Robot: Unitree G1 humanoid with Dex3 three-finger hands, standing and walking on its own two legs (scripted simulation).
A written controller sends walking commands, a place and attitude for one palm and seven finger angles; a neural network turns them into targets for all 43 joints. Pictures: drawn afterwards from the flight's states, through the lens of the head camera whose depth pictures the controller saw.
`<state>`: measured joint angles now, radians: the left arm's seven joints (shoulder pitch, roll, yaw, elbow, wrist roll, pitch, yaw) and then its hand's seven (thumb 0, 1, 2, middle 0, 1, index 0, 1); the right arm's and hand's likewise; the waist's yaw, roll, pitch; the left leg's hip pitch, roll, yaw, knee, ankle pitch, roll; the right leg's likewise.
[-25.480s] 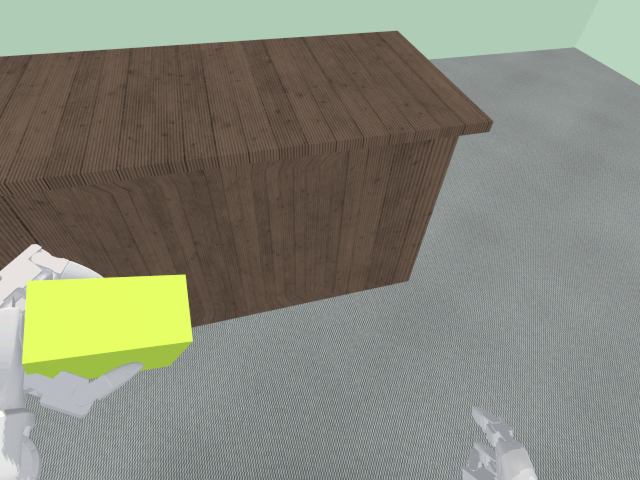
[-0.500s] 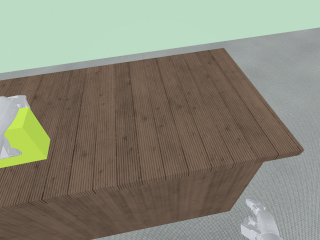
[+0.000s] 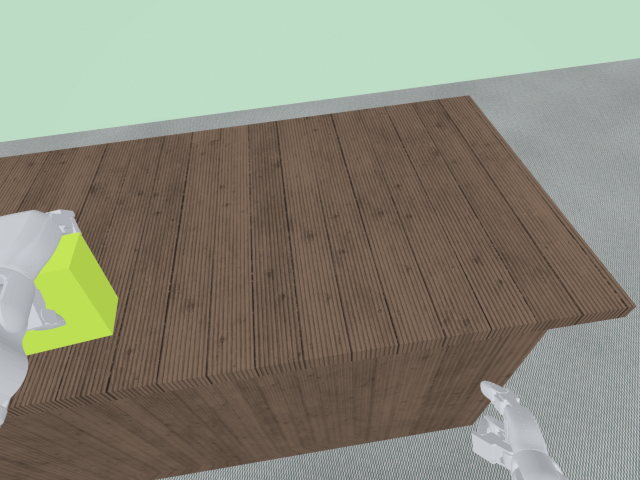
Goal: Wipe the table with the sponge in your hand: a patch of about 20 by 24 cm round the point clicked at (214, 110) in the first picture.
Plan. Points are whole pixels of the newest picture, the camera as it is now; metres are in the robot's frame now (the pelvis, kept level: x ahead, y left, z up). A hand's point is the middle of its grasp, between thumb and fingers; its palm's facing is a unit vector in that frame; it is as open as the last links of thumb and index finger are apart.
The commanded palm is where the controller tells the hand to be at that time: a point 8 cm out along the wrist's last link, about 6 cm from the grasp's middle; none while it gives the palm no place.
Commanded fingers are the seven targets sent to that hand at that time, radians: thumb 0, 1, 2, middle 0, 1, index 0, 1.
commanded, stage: move the sponge above the wiping area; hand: left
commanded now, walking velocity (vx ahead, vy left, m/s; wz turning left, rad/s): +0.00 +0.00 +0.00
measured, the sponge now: (57, 306) +0.26 +0.38 +0.08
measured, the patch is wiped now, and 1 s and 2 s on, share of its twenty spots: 0.05 0.05 0.05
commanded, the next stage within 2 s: lower the sponge onto the table in 0.84 s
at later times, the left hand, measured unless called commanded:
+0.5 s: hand (66, 304) +0.25 +0.34 +0.11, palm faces -0.19 -0.04 -0.98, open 10.3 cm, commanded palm +0.24 +0.33 +0.19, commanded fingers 0.00 0.10 1.30 -1.20 -1.60 -1.20 -1.60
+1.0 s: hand (90, 301) +0.26 +0.31 +0.11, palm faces -0.19 +0.01 -0.98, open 10.3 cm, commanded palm +0.24 +0.34 +0.19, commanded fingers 0.00 0.10 1.30 -1.20 -1.60 -1.20 -1.60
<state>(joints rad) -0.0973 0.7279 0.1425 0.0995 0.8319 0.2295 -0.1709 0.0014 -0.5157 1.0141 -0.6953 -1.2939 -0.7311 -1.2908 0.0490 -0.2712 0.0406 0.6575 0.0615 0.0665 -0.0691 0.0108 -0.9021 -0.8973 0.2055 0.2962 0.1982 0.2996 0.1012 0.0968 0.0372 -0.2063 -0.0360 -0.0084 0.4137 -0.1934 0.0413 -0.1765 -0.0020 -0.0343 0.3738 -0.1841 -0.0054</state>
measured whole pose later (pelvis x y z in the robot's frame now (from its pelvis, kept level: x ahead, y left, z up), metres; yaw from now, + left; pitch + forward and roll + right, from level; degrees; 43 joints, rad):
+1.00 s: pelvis +0.01 -0.01 +0.00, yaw +0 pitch -2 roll -1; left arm 0.03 0.72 0.15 0.00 0.82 -0.02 -0.23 0.00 -0.51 1.02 -0.69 -1.30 -0.73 -1.30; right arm 0.13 -0.30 0.01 0.66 0.05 0.04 -0.12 0.01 -0.90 -0.90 0.20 0.30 0.20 0.30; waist 0.10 0.10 0.05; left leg -0.19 -0.02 -0.02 0.45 -0.22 0.03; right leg -0.16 0.02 -0.04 0.40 -0.21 -0.02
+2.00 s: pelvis +0.01 -0.01 +0.00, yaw +0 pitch +0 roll -1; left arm -0.02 0.69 0.15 0.08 0.86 0.02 -0.09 0.00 -0.52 1.03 -0.69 -1.31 -0.72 -1.31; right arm 0.09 -0.25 0.02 0.68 0.05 0.05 -0.08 0.01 -0.90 -0.90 0.20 0.30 0.20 0.30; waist 0.10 0.07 0.04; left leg -0.21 -0.02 -0.01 0.43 -0.22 0.03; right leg -0.18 0.01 -0.03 0.38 -0.20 -0.02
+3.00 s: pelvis -0.01 -0.02 -0.01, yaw -1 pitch +8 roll -1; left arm -0.52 0.82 0.17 0.81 0.96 -0.17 -0.08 0.02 -0.56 1.04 -0.74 -1.26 -0.77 -1.27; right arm 0.27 -0.32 -0.03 0.72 0.08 0.09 -0.08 0.01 -0.90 -0.90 0.20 0.30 0.20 0.30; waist 0.03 0.06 -0.04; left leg -0.48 0.01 -0.02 0.58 -0.24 0.02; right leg -0.44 0.04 -0.05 0.53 -0.22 -0.04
